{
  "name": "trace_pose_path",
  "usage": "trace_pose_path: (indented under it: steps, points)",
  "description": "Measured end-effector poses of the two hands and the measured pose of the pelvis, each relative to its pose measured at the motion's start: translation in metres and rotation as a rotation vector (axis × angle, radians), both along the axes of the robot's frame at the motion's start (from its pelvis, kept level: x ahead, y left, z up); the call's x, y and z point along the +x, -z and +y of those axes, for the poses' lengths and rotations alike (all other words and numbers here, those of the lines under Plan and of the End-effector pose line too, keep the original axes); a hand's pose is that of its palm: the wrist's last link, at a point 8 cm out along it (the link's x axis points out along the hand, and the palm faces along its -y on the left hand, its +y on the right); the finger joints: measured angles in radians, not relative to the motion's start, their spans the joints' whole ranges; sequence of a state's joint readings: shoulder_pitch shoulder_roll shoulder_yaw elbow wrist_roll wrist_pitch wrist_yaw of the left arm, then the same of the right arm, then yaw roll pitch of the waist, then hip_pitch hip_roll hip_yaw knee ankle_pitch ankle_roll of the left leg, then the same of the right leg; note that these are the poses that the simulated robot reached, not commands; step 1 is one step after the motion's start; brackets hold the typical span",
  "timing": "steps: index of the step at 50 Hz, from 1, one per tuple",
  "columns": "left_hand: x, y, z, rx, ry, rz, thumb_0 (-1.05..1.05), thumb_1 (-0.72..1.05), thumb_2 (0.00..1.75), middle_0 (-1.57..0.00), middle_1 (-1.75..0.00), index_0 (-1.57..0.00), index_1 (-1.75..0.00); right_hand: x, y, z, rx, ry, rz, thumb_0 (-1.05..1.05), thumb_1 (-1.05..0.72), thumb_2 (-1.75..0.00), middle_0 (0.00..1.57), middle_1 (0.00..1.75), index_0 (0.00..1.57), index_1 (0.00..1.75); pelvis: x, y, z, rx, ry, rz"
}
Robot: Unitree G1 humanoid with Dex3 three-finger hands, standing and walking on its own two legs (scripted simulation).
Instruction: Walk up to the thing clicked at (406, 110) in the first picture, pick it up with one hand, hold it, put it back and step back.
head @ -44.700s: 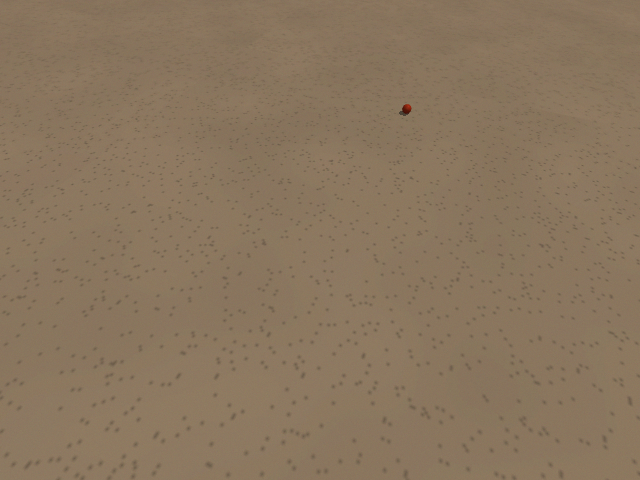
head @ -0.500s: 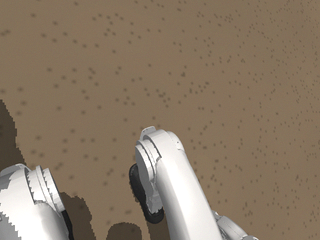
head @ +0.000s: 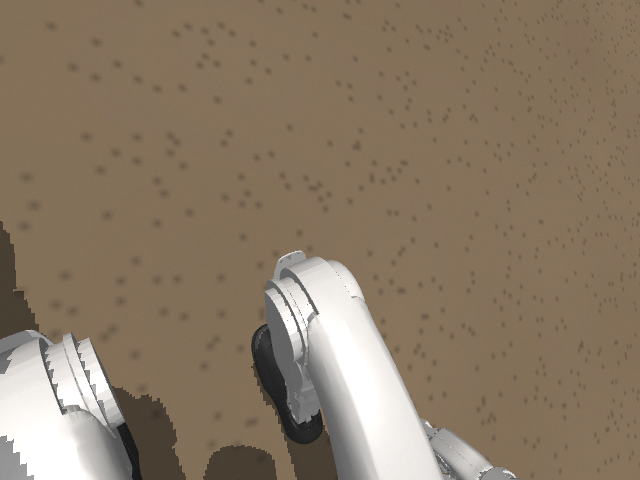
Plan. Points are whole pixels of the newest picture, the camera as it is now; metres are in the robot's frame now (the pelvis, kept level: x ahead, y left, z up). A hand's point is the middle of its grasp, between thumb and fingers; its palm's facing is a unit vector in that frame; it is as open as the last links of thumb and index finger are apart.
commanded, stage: open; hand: left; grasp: from above
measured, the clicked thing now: out of the picture +0.46 +0.29 -0.27
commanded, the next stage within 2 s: withdraw in 0.54 s
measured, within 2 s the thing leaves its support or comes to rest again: neither
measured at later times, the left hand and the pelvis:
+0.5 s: hand out of the picture +0.43 +0.29 -0.25, palm faces -0.44 -0.15 -0.88, open 13.2 cm; pelvis +0.00 +0.00 +0.00, yaw +0 degrees
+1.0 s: hand out of the picture +0.46 +0.30 -0.18, palm faces -0.27 -0.12 -0.96, open 14.0 cm; pelvis +0.01 +0.00 +0.01, yaw +1 degrees
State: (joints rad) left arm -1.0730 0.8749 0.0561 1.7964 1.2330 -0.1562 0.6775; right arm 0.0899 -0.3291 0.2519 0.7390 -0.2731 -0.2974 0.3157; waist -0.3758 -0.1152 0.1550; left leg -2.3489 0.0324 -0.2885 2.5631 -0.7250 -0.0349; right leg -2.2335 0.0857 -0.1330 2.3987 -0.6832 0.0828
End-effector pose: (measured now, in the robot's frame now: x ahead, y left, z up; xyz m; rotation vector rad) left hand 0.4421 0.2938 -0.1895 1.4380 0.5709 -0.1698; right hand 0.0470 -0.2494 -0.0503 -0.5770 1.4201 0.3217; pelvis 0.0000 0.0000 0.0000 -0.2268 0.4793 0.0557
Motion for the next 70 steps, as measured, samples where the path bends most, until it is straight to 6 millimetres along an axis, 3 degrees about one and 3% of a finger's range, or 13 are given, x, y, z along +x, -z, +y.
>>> trace_pose_path:
  steps: [23,41,47,55,62,66,70]
  points:
    - [-0.002,0.000,-0.002,0.001,0.008,-0.001,0.00,-0.33,0.82,-0.20,-0.96,-0.23,-0.93,0.001,-0.006,0.000,-0.006,-0.015,0.000,0.00,-0.91,-0.90,0.20,0.30,0.20,0.30,-0.001,-0.005,-0.002,0.000,0.000,0.001]
    - [0.000,-0.005,0.000,-0.014,0.001,-0.026,0.00,-0.47,0.95,-0.09,-1.04,-0.11,-1.02,-0.002,-0.008,-0.001,-0.024,0.002,0.017,0.00,-0.91,-0.90,0.20,0.30,0.20,0.30,-0.001,-0.009,-0.003,0.002,0.002,0.010]
    - [0.012,-0.038,0.005,0.014,-0.009,-0.145,0.00,-0.50,0.98,-0.09,-1.02,-0.10,-1.01,0.008,-0.005,-0.005,-0.018,0.056,-0.003,0.00,-0.91,-0.90,0.20,0.30,0.20,0.30,0.003,-0.012,-0.002,0.007,-0.004,0.052]
    - [0.008,-0.119,0.020,0.087,-0.082,-0.154,0.00,-0.52,1.00,-0.09,-1.00,-0.08,-1.00,0.040,0.009,-0.010,0.035,0.196,-0.098,0.00,-0.91,-0.90,0.20,0.30,0.20,0.30,0.004,-0.026,-0.004,0.046,-0.032,0.107]
    - [-0.003,-0.187,0.016,0.074,-0.054,-0.050,0.00,-0.54,1.03,-0.09,-1.00,-0.08,-1.01,0.063,0.000,-0.010,0.051,0.238,-0.149,0.00,-0.91,-0.91,0.20,0.30,0.20,0.30,-0.004,-0.057,-0.008,0.088,-0.068,0.114]
    - [-0.013,-0.202,0.005,0.050,-0.017,0.024,0.00,-0.54,1.03,-0.09,-1.00,-0.08,-1.02,0.068,-0.014,-0.013,0.024,0.229,-0.172,0.00,-0.91,-0.91,0.20,0.30,0.20,0.30,-0.009,-0.074,-0.012,0.106,-0.082,0.107]
    - [-0.022,-0.198,-0.006,0.017,0.024,0.065,0.00,-0.52,1.03,-0.10,-1.00,-0.08,-1.02,0.065,-0.026,-0.021,-0.030,0.212,-0.187,0.00,-0.90,-0.90,0.20,0.30,0.20,0.30,-0.013,-0.081,-0.016,0.114,-0.087,0.101]
